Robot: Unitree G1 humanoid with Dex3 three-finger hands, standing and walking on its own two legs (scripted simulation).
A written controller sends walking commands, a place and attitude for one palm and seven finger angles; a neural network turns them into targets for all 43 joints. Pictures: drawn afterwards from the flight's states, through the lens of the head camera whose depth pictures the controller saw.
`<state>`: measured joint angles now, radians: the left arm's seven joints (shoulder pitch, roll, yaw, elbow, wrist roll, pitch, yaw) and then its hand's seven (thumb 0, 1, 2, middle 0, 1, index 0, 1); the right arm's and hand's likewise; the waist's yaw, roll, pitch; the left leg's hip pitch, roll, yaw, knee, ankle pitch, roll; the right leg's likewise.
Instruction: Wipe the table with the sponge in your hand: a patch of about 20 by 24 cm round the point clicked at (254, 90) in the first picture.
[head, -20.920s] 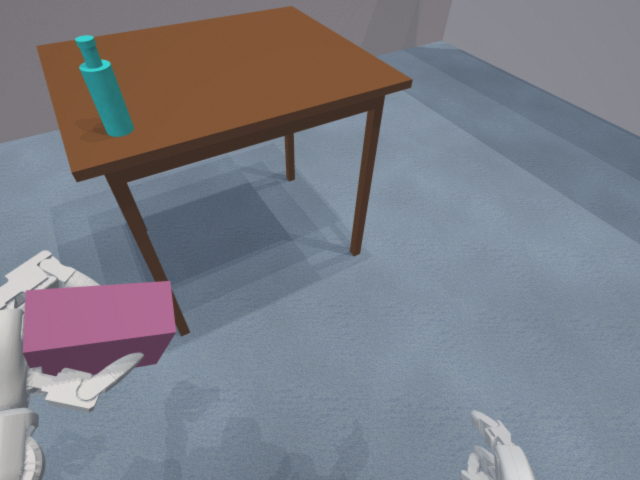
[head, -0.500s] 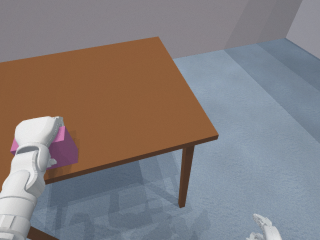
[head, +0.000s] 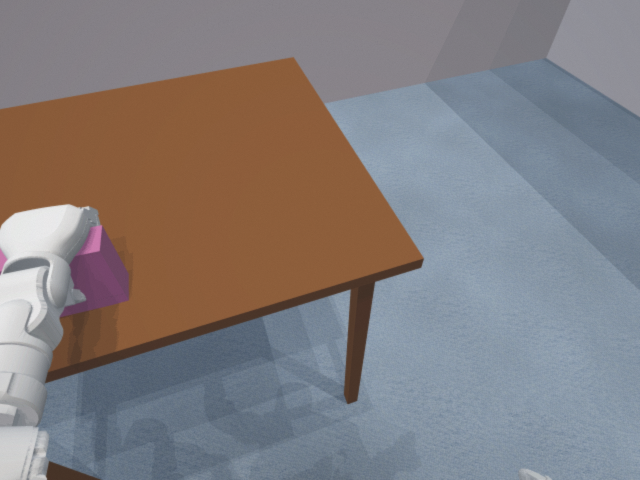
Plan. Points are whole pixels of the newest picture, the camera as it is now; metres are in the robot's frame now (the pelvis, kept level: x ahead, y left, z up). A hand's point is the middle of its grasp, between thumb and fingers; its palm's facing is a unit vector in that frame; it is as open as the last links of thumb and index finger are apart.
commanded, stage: wipe forward along the first lane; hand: left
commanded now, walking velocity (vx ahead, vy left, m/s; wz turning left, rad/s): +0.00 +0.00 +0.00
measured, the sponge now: (73, 282) +0.33 +0.38 +0.04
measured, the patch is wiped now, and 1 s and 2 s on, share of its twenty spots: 0.15 0.25 0.25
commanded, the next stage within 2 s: slide across to the middle lane in 1.14 s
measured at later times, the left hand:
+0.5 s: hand (68, 231) +0.39 +0.39 +0.08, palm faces -0.12 +0.06 -0.99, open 9.3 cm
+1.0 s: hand (72, 206) +0.44 +0.42 +0.08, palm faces -0.14 +0.05 -0.99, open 9.2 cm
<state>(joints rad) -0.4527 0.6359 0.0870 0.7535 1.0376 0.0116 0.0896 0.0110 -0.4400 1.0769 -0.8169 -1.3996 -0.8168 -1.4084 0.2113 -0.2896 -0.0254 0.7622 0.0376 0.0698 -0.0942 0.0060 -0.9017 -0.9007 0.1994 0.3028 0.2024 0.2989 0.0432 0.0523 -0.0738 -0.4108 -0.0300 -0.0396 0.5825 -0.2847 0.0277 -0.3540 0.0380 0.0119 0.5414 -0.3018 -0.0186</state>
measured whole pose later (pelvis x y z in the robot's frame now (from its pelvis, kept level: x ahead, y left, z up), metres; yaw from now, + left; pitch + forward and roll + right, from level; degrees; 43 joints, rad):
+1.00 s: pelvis +0.00 +0.02 -0.02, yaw -1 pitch +16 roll -3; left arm -0.90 0.83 0.10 1.19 1.14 -0.03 0.11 0.01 -0.45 1.10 -0.82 -1.40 -0.81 -1.43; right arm 0.33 -0.28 0.00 0.75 0.04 0.08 -0.08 0.00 -0.90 -0.90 0.20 0.30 0.20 0.30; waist -0.07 0.02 -0.10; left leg -0.67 -0.02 -0.03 0.74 -0.35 0.05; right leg -0.59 0.05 0.02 0.65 -0.34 0.01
